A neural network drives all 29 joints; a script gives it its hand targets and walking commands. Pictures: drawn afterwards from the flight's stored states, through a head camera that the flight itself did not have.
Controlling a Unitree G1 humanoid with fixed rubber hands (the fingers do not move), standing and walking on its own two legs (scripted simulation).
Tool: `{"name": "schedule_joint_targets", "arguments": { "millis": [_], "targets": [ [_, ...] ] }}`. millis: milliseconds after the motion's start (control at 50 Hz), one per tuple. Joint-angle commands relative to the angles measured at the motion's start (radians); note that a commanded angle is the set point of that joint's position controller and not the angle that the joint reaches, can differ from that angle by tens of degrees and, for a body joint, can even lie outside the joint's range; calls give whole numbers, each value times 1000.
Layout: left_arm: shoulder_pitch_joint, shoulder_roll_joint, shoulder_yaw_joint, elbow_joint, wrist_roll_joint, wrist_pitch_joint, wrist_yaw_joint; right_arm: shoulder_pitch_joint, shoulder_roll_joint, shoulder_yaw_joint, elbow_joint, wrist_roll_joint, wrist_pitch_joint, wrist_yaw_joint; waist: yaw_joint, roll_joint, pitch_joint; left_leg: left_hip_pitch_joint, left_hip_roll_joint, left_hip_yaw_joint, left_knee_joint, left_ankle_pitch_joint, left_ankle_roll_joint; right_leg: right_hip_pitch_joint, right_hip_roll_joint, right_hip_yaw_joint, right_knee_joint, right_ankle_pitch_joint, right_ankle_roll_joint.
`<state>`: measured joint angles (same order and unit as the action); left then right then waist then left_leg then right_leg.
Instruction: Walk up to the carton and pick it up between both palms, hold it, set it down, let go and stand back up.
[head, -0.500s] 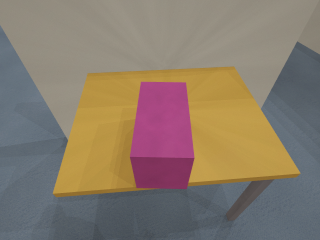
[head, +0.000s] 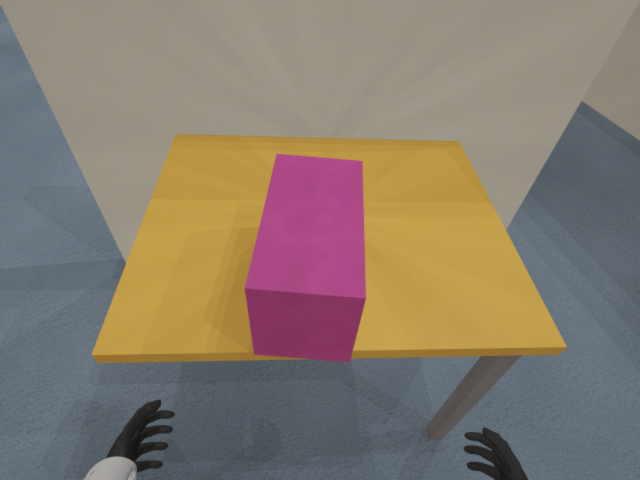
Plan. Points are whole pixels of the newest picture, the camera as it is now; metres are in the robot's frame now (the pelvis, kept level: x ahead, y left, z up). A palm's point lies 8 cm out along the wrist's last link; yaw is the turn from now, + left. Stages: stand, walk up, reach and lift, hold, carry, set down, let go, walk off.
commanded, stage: reach and lift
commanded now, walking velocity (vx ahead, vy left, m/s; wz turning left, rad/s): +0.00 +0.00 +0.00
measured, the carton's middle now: (311, 252) +0.50 +0.05 -0.04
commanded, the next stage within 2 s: none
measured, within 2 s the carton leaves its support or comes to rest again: neither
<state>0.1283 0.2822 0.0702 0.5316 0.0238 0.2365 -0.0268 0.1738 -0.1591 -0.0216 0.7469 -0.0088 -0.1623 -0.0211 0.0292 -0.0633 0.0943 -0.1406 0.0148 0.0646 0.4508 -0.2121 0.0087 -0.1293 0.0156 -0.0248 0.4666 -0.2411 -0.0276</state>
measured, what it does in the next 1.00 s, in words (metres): stands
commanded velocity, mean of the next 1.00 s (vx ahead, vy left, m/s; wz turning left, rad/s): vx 0.00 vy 0.00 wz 0.00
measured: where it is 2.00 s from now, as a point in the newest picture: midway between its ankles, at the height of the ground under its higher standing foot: outside the picture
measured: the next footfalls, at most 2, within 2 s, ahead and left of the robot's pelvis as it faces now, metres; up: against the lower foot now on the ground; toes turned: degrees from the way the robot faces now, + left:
none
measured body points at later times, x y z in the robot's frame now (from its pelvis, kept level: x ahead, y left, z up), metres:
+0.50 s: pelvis +0.02 +0.02 +0.01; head +0.02 +0.04 +0.45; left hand +0.22 +0.26 -0.06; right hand +0.21 -0.17 -0.06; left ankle +0.03 +0.11 -0.74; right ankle +0.02 -0.10 -0.74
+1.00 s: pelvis +0.03 +0.02 +0.00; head +0.02 +0.04 +0.45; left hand +0.23 +0.25 -0.03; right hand +0.24 -0.13 -0.03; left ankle +0.03 +0.11 -0.74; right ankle +0.02 -0.10 -0.74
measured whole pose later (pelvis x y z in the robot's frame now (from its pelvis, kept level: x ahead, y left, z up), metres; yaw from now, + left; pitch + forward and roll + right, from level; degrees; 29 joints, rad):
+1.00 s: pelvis +0.03 +0.02 +0.00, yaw +0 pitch -3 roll -1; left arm 0.16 0.22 -0.02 0.51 -0.11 -0.30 -0.02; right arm 0.18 0.00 0.05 0.63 0.09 -0.46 -0.09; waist 0.07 -0.03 0.03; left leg -0.13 0.01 0.06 0.42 -0.24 0.02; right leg -0.08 0.01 -0.03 0.37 -0.23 -0.01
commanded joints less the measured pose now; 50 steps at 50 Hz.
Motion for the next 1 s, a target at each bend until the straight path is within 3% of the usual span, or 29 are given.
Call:
{"name": "schedule_joint_targets", "arguments": {
  "millis": [0,140,240,380,520,640,780,980],
  "targets": [
    [-126,160,59,-149,-13,-87,5,-28,4,0,-213,-9,-12,-21,3,92,-43,-43,-12,61,-107,-61,13,6,-56,67,-151,-129,2],
    [-140,174,26,-138,-86,-172,4,-29,29,-15,-318,-33,-48,-43,-2,54,-83,15,-7,39,-84,-83,18,-92,-65,55,-161,-173,-1],
    [-124,135,-6,-104,-108,-243,15,-47,19,-20,-293,-24,-79,-32,6,111,-109,-112,31,24,-156,-91,21,74,-9,20,-94,-66,8],
    [-92,93,-27,-68,-113,-343,22,-43,40,12,-224,29,-138,-28,15,74,-135,97,10,-1,-109,161,-20,-18,-18,25,-167,19,-5],
    [-36,54,-20,-125,-79,-422,15,-22,46,44,-208,87,-207,-36,22,119,-153,205,3,-25,-76,376,-52,-1,-18,31,-197,169,-11],
    [8,34,-29,-200,-69,-485,11,-11,53,56,-218,112,-286,-46,22,142,-177,228,5,-43,-51,479,-64,15,-13,31,-193,245,-14],
    [2,16,-53,-217,-97,-540,4,-34,86,64,-251,112,-339,-58,25,112,-169,173,9,-48,-53,404,-50,12,-12,39,-188,182,-17],
    [-175,22,-73,-148,-152,-611,12,-179,158,61,-264,87,-341,-82,32,90,-155,8,14,-42,-60,105,-16,-12,-32,63,-146,-32,-14]
  ]
}}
